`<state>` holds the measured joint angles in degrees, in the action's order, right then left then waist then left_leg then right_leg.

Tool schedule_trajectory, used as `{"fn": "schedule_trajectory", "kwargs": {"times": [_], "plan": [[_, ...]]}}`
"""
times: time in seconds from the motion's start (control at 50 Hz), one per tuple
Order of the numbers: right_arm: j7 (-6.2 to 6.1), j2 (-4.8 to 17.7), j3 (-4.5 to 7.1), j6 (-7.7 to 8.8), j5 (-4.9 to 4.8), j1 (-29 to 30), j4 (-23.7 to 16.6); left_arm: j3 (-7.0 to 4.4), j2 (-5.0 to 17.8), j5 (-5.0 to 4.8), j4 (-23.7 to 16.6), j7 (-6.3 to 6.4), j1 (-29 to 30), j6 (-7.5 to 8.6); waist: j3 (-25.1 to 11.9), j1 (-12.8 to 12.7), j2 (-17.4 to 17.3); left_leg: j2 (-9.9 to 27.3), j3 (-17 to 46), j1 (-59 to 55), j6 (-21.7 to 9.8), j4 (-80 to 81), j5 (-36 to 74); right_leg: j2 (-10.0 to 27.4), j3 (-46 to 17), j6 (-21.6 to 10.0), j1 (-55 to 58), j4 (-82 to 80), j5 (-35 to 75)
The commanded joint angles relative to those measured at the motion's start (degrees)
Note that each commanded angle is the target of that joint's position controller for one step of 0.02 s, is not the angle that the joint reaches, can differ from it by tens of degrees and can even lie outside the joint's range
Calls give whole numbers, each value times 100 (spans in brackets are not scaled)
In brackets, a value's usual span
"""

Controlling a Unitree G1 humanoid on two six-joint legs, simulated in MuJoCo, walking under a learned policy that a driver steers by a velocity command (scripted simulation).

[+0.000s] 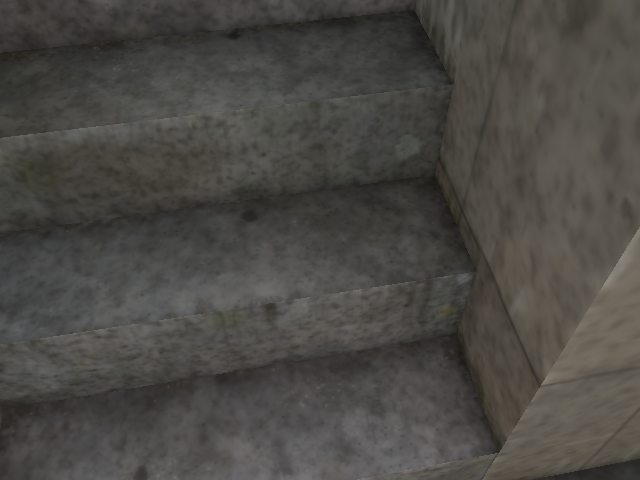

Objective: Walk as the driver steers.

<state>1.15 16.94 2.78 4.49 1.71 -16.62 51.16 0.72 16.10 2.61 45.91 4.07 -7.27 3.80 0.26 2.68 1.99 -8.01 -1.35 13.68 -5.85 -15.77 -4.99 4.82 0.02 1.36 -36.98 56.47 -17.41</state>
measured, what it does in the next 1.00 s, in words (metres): walks ahead: right foot, then left foot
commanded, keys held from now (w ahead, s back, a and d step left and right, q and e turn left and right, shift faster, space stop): w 1.00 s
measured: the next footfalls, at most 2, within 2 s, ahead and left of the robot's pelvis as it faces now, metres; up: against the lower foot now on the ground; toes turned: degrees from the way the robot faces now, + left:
right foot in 0.16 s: +0.15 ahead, -0.08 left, +0.00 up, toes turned -3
left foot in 0.38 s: +0.16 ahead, +0.15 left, +0.00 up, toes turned -1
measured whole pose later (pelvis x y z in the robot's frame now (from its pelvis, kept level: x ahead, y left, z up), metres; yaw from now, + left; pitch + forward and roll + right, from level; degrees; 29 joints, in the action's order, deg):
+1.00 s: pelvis +0.14 +0.06 +0.01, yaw +0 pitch -1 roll +1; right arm -2.6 13.2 0.9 1.3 0.1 -13.6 54.5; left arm 1.3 10.6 1.2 49.6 3.7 -10.1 2.6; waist 1.6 -2.0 -1.0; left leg -3.5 1.5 4.6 -2.4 -17.7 -11.8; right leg 3.2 2.2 1.8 -5.5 20.2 -13.5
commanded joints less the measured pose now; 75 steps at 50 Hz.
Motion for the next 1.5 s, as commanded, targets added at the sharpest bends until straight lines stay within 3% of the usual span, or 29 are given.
{"fn": "schedule_trajectory", "kwargs": {"times": [0.02, 0.08, 0.1, 0.14, 0.16, 0.18, 0.2, 0.22, 0.24, 0.26, 0.28, 0.32, 0.38, 0.4, 0.42, 0.46, 0.48, 0.5, 0.52, 0.56, 0.62, 0.66, 0.72, 0.76, 0.78, 0.86, 1.0, 1.2, 1.5], "plan": [[-175, 536, 86, 245, -88, 1028, -750, -73, 305, -11, -97, -9, -536, -138, -822, -553, -150, 2339, 1534, -333, -507, 258, 2677, 302, -807, 36, 702, -933, 784], [-282, 359, 6, 85, -65, 536, -608, -111, 214, -104, -61, -106, -7, -218, -900, -205, -725, 1673, 718, 7, 31, 26, 2306, -267, -223, -15, 1785, -1937, 974], [-210, 677, 104, -224, -91, 32, -718, -239, 638, -225, -159, 13, -334, -108, -853, -110, -1328, 988, 93, -60, -346, -326, 225, -658, 418, -75, 1932, -1986, 527], [-37, 136, -47, -368, 7, -54, -861, -272, 611, -285, -114, 133, -372, -99, -42, -93, -1271, 828, 513, 1212, -306, -378, -2217, -562, 445, -330, 2700, -2681, 330], [-17, -107, -150, -317, -10, 142, -993, -292, 628, -234, -84, 173, -673, -55, 65, -349, -1065, 815, 703, 1905, -102, -835, -2368, -91, -121, -571, 3465, -3070, 290], [19, -415, -285, -201, 4, 431, -1285, -373, 1012, -59, -19, 199, -1377, -21, -385, -703, -16, 605, 466, 2513, 210, -2498, -2515, 1289, -1682, -1164, 4407, -3550, 969], [-43, -80, -155, -163, -90, 269, -1386, -570, 1629, 129, 149, 209, -1751, 36, -360, -658, 1036, 553, 345, 3318, 634, -4360, -3473, 3040, -4086, -2469, 3998, -4077, 1472], [-126, 666, 75, -254, -121, 413, -1429, -583, 1442, -18, 200, 232, -1763, 187, -377, -629, 497, 885, 1275, 3277, 779, -5770, -3081, 3102, -4277, -2377, 3553, -4195, 1378], [-145, 868, 154, -361, -55, 378, -1530, -544, 1228, -178, 165, 230, -1443, 247, -453, -435, 382, 939, 1499, 3409, 874, -6509, -2617, 2682, -3398, -1890, 3456, -3990, 1314], [-142, 60, -136, -163, 251, 458, -1310, -60, -402, -236, -25, 5, -312, 99, -306, 17, 349, 1230, 1378, 1315, 812, -4264, -1951, 1038, -956, -1383, 1842, -4083, 2239], [-130, -59, -178, -150, 135, 396, -1389, 1, -363, -140, -236, -19, 456, 19, -208, 382, 1074, 927, 601, 488, 853, -2552, -1772, 261, -5, -858, 1491, -3965, 2951], [-224, -196, -226, -267, 84, 543, -1141, -118, -23, -84, -138, -95, -54, -118, -544, -40, 1158, 409, -322, -184, 985, -1545, -1067, -2, 254, -835, 2262, -3744, 2953], [-326, -121, -250, -160, 130, 207, -994, -122, -96, -180, -2, -183, -892, -85, -408, -237, 483, 1170, 459, -988, 832, -472, 175, -55, -85, -295, 1837, -3469, 708], [-351, 585, -36, -281, -76, 108, -727, -171, 37, -24, -411, -160, -852, -33, -229, -612, -728, 1389, 825, -452, 461, -558, 176, 111, -304, 1, 2196, -3676, 160], [-358, 313, -51, -332, -174, 456, -768, -142, 162, 3, -340, -109, -638, -70, -75, -547, -519, 1297, 886, 166, 321, -351, -886, 95, -150, 171, 2656, -3674, 182], [-329, 43, -128, -271, -76, 778, -895, -152, 279, -39, -282, -76, -506, -146, 96, -529, -306, 1153, 855, 14, 308, -207, -859, 94, -43, 293, 2657, -3479, 637], [-277, 290, -63, -114, 141, 616, -1110, -131, 92, -284, 223, -67, -1014, -250, -79, -100, -341, 1749, 1715, -682, 236, 96, -1311, -430, 424, 249, 1961, -2740, 53], [-265, 421, -36, -54, 110, 287, -954, -71, -78, -253, 74, -73, -855, -297, 76, -82, -846, 2165, 2249, -800, 57, 355, -1431, -318, 275, 151, 1541, -2660, -166], [-304, 127, -151, -25, 126, 125, -864, -77, -94, -264, 18, -104, -687, -339, 133, -31, -1260, 2322, 2448, -866, -63, 428, -970, -204, 91, 47, 1442, -2488, -488], [-399, -90, -224, 2, 111, 285, -834, -45, -204, -278, 67, -118, -675, -242, 20, -232, -1421, 2192, 2032, -956, -126, 223, 214, -159, -103, -124, 1687, -2484, -534], [-455, -146, -264, -40, 70, 733, -983, 44, -388, -269, 336, -112, -789, -153, -545, -395, -1147, 1800, 1232, -1075, 0, -449, 2082, -401, 179, -181, 2631, -3313, 192], [-428, -134, -264, -49, -67, 734, -986, 70, -319, -212, 473, -77, -844, -130, -597, -398, -938, 1752, 1220, -755, 153, -531, 1684, -245, 178, -127, 3302, -3782, 1126], [-286, -125, -228, -27, -1, 563, -941, 17, 30, -183, 530, -152, -689, -133, 70, -208, -348, 1408, 996, -267, 355, -260, 493, 17, -80, -128, 3066, -3582, 1434], [-297, 15, -194, 24, -21, 494, -757, 35, -120, -225, 516, -105, -635, -110, 155, -314, -134, 1408, 1004, -377, 281, -333, 703, 3, -82, -153, 3105, -3698, 1524], [-349, 136, -118, -115, -300, 7, -237, -8, 70, 59, 83, -132, -288, -1, 284, -522, -556, 1021, 668, -83, 280, -530, 792, 477, -433, -131, 3410, -3742, 2661], [-335, -71, -99, -247, -139, 86, -118, -7, -14, -151, 192, -80, -387, 14, -244, -426, 256, 1077, 717, -780, 281, -216, 591, 519, -342, -167, 3418, -3578, 3321], [-414, 63, -135, -241, -195, 216, 150, -80, -37, -122, 22, -9, -231, -99, -129, -493, 78, 1205, 802, -1050, 243, -105, 1515, 380, -152, -24, 3211, -3794, 2217], [-373, 148, -180, -225, -74, 245, 222, -93, -22, -150, 112, -96, -347, -198, -147, -522, -156, 1205, 834, -1015, 233, 113, 1146, 410, -60, -74, 3236, -4022, 1460], [-387, -90, -206, -272, -39, 494, 86, -68, -11, -180, 516, 13, -307, -149, 102, -441, -131, 1162, 816, -961, 241, 384, 666, 477, 40, -71, 3040, -4277, 1098]]}}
